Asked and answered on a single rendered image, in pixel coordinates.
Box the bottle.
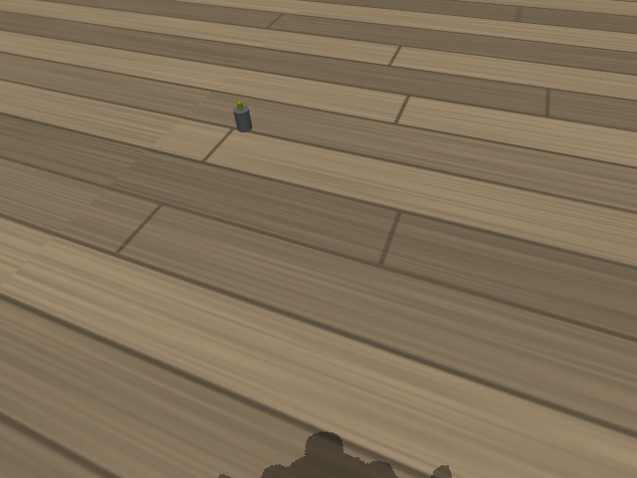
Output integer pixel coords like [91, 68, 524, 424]
[233, 101, 252, 132]

